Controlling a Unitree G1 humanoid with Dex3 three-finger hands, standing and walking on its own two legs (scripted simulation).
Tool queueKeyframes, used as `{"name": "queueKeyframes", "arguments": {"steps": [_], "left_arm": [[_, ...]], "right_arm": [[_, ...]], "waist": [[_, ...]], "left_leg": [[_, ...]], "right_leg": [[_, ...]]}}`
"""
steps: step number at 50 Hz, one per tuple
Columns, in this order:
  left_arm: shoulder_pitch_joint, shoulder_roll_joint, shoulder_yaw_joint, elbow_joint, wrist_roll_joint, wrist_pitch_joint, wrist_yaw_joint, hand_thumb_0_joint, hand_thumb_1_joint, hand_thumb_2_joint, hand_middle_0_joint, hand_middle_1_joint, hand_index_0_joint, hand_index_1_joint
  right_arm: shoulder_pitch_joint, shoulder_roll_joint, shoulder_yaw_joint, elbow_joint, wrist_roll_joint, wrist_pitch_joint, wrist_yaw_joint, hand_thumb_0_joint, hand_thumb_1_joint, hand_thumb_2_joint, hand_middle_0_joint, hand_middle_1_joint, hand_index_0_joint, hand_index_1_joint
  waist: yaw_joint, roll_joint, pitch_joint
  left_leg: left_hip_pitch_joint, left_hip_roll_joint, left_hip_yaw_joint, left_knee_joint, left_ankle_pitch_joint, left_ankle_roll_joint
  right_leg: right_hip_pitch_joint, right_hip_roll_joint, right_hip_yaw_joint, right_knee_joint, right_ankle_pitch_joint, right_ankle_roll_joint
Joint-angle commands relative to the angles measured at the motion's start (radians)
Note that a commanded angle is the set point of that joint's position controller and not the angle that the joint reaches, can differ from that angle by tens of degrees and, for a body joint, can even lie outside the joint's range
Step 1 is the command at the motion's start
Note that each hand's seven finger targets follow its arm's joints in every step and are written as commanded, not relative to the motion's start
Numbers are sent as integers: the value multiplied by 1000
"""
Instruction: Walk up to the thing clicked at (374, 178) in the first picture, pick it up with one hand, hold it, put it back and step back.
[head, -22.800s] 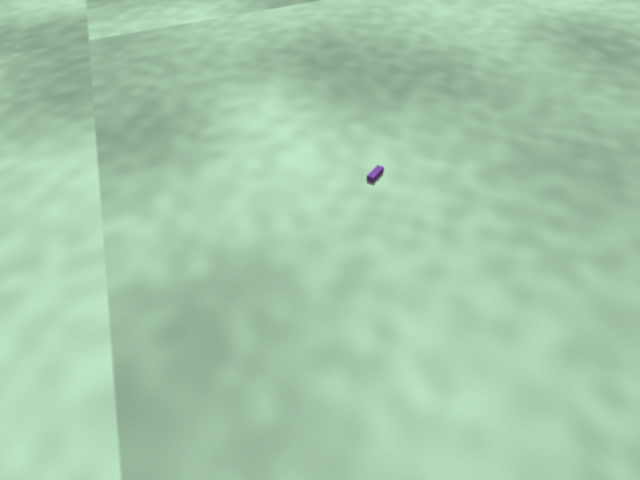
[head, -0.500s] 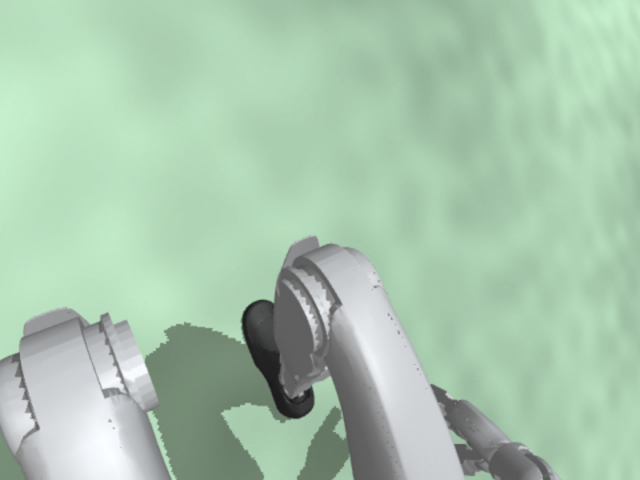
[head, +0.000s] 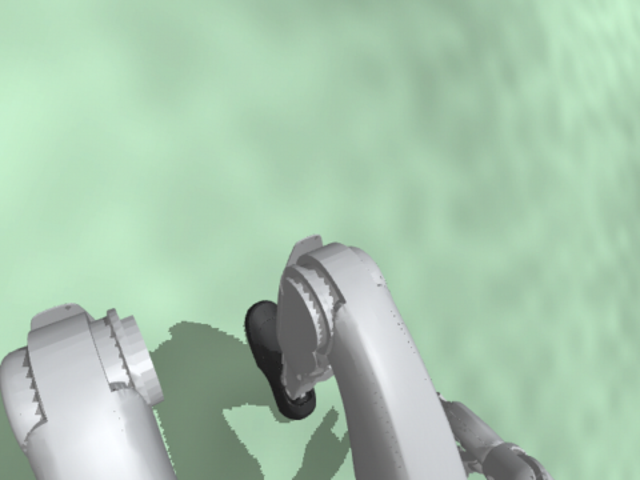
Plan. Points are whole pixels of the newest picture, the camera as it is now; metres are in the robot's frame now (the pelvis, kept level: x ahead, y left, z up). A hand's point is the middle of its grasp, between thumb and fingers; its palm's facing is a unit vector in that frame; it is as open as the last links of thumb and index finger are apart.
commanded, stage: close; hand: left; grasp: from above
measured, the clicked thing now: out of the picture +0.45 +0.37 -0.29
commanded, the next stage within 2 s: settle in 0.34 s
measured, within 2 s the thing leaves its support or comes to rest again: leaves its support in 0.70 s
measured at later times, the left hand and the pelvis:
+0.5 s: hand out of the picture +0.43 +0.37 -0.25, palm faces -0.46 -0.14 -0.88, open 6.7 cm; pelvis +0.00 +0.00 +0.00, yaw +0 degrees
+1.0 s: hand out of the picture +0.44 +0.39 -0.18, palm faces -0.40 -0.09 -0.91, open 6.6 cm; pelvis +0.00 +0.00 +0.01, yaw +2 degrees
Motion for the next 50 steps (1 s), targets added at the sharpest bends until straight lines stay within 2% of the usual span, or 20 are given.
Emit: {"name": "queueKeyframes", "arguments": {"steps": [1, 8, 10, 13, 15, 17, 20, 22, 24, 27, 30, 33, 35, 38, 40, 42, 43, 47, 48, 50], "left_arm": [[-220, 262, 15, -105, -2, -5, 52, 0, 687, 284, -908, -470, -986, -391], [-221, 250, 2, -82, -4, 27, 74, 0, 759, 289, -1002, -398, -1060, -339], [-269, 248, -2, -130, -14, 35, 70, 0, 763, 271, -1007, -385, -1065, -326], [-210, 247, 8, -62, -17, 55, 58, 0, 763, 258, -1022, -352, -1073, -300], [-215, 257, 19, -86, -24, 57, 49, 0, 769, 278, -1044, -324, -1082, -286], [-209, 274, 36, -103, -34, 56, 39, 0, 778, 246, -1045, -313, -1089, -268], [-193, 264, 32, -99, -41, 48, 20, 0, 786, 229, -1045, -305, -1092, -257], [-193, 259, 32, -106, -46, 37, 11, 0, 818, 249, -1077, -305, -1119, -263], [-186, 262, 30, -101, -52, 29, 7, 0, 801, 230, -1094, -344, -1153, -286], [-189, 282, 45, -132, -45, 26, -3, 0, 806, 201, -1097, -318, -1159, -257], [-197, 296, 64, -167, -56, 13, 3, 0, 813, 195, -1108, -311, -1166, -253], [-206, 296, 66, -212, -38, 12, 1, 0, 838, 212, -1125, -317, -1184, -258], [-216, 278, 74, -276, -43, 12, 2, 0, 864, 215, -1137, -320, -1199, -260], [-195, 248, 69, -272, -38, 30, -15, 0, 873, 246, -1145, -336, -1204, -279], [-188, 245, 82, -324, -44, 41, -23, 0, 889, 248, -1154, -328, -1213, -270], [-209, 181, 49, -377, -63, 57, -46, 0, 904, 223, -1152, -336, -1221, -267], [-182, 163, 50, -376, -67, 67, -56, 0, 919, 231, -1165, -336, -1233, -269], [-206, 97, 9, -418, -87, 99, -117, 0, 907, 218, -1163, -310, -1227, -248], [-180, 68, 2, -390, -96, 107, -136, 0, 902, 203, -1158, -311, -1224, -245], [-201, 47, -12, -433, -112, 107, -161, 0, 861, 198, -1142, -278, -1199, -223]], "right_arm": [[193, -342, -108, 17, 5, 2, -8, 0, -889, -896, 200, 299, 199, 299], [189, -344, -115, 22, 9, -14, -7, 0, -890, -897, 200, 299, 199, 299], [192, -351, -121, 28, 13, -21, -9, 0, -891, -898, 200, 299, 199, 299], [200, -350, -118, 35, 16, -27, -4, 0, -891, -897, 200, 299, 199, 299], [198, -349, -116, 27, 21, -24, -3, 0, -889, -897, 200, 299, 199, 299], [202, -348, -111, 29, 16, -18, -4, 0, -889, -898, 200, 299, 199, 299], [186, -340, -108, 19, 19, -14, -4, 0, -889, -898, 200, 299, 199, 299], [190, -346, -109, 18, 17, -8, -6, 0, -889, -897, 200, 299, 199, 299], [182, -344, -111, 8, 17, -6, -10, 0, -901, -900, 200, 300, 199, 300], [210, -346, -113, 16, 12, 0, -9, 0, -900, -899, 200, 300, 199, 300], [197, -353, -127, 9, 14, 7, -18, 0, -902, -900, 200, 300, 199, 300], [209, -349, -140, 13, 16, 6, -14, 0, -902, -900, 200, 300, 199, 300], [210, -336, -148, 14, 16, 9, -11, 0, -901, -899, 200, 300, 199, 300], [225, -342, -175, 26, 22, 9, -6, 0, -902, -899, 200, 300, 199, 300], [223, -332, -186, 23, 29, 15, -3, 0, -899, -898, 200, 300, 199, 300], [227, -316, -206, 30, 38, 21, 1, 0, -899, -898, 200, 300, 199, 300], [230, -310, -215, 30, 41, 24, 5, 0, -899, -898, 200, 299, 199, 299], [246, -293, -245, 30, 65, 39, 13, 0, -898, -898, 200, 299, 199, 299], [249, -295, -254, 30, 71, 43, 12, 0, -898, -898, 200, 299, 199, 299], [255, -289, -259, 33, 81, 57, 9, 0, -897, -898, 200, 299, 199, 299]], "waist": [[-56, 586, -617], [-62, 573, -622], [-63, 583, -621], [-62, 575, -610], [-56, 573, -621], [-52, 597, -647], [-47, 586, -624], [-56, 572, -612], [-45, 540, -631], [-47, 564, -640], [-31, 582, -687], [-23, 613, -697], [-8, 644, -744], [-10, 656, -710], [18, 687, -787], [28, 708, -800], [36, 721, -814], [35, 667, -799], [35, 613, -763], [38, 590, -786]], "left_leg": [[513, 52, 57, -306, 250, -19], [479, 50, 76, -300, 238, -11], [480, 49, 76, -299, 237, -14], [478, 52, 71, -291, 249, -15], [486, 51, 65, -288, 271, -19], [516, 54, 64, -288, 308, -23], [496, 52, 66, -290, 279, -24], [468, 50, 72, -285, 255, -18], [448, 44, 81, -277, 236, -10], [470, 45, 82, -280, 261, -12], [496, 45, 79, -289, 251, -15], [514, 44, 85, -293, 261, -18], [545, 42, 89, -298, 305, -22], [558, 39, 87, -302, 332, -29], [586, 37, 94, -313, 355, -29], [592, 32, 95, -333, 351, -33], [617, 33, 93, -350, 356, -35], [540, 23, 117, -365, 283, -18], [507, 18, 115, -365, 254, -13], [499, 14, 123, -377, 238, -6]], "right_leg": [[295, 25, -92, -161, 183, -80], [306, 30, -81, -170, 191, -76], [296, 23, -79, -166, 193, -78], [285, 21, -80, -167, 195, -79], [283, 18, -81, -161, 206, -80], [301, 16, -80, -163, 224, -81], [299, 17, -80, -164, 198, -84], [308, 18, -80, -176, 187, -84], [336, 25, -81, -183, 181, -83], [337, 20, -76, -182, 193, -84], [348, 24, -83, -183, 184, -86], [329, 23, -78, -175, 190, -89], [343, 23, -79, -173, 223, -89], [289, 15, -79, -171, 230, -92], [317, 14, -73, -174, 250, -93], [285, 8, -67, -177, 241, -100], [278, 7, -67, -177, 240, -99], [271, 1, -44, -205, 209, -100], [247, -2, -41, -216, 189, -101], [265, -4, -32, -231, 184, -99]]}}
